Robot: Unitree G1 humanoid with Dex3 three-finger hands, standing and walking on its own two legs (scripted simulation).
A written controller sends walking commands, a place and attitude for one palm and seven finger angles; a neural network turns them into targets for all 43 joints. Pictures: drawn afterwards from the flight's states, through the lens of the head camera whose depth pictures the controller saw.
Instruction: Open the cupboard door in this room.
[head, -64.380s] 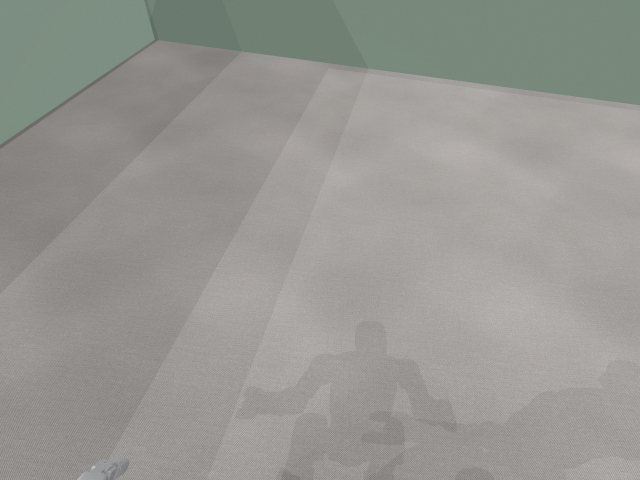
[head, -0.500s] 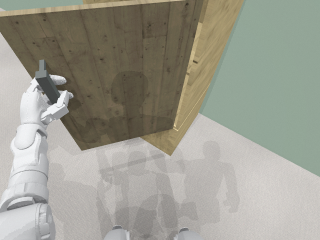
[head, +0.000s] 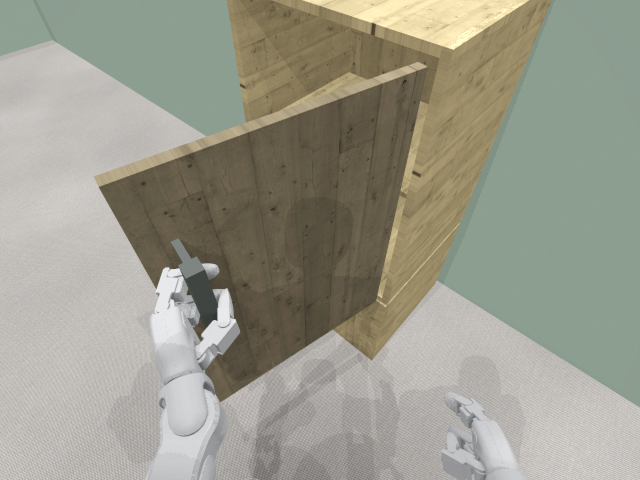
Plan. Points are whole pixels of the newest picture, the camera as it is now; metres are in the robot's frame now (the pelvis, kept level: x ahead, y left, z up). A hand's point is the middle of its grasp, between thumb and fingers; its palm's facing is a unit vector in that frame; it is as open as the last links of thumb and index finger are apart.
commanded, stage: pull the door open along its arc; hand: left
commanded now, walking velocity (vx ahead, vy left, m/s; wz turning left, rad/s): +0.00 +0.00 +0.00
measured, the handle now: (198, 288) +0.33 +0.17 +0.07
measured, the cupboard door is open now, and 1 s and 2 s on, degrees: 77 79 81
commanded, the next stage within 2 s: open thumb and fingers to let go in 0.02 s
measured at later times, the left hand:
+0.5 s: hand (238, 323) +0.29 +0.11 +0.06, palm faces +0.43 -0.90 +0.01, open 9.7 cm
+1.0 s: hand (235, 327) +0.29 +0.12 +0.06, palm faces +0.38 -0.92 +0.01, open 14.4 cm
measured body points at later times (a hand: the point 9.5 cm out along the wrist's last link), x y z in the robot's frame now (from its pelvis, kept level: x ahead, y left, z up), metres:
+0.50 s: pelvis +0.00 -0.02 +0.00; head +0.03 -0.04 +0.45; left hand +0.26 +0.16 +0.06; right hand +0.15 -0.25 -0.12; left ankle +0.02 +0.15 -0.69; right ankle -0.03 -0.11 -0.69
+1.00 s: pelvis -0.01 +0.02 -0.01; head +0.02 +0.01 +0.44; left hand +0.26 +0.16 +0.06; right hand +0.16 -0.19 -0.10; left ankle +0.02 +0.15 -0.69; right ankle -0.03 -0.11 -0.69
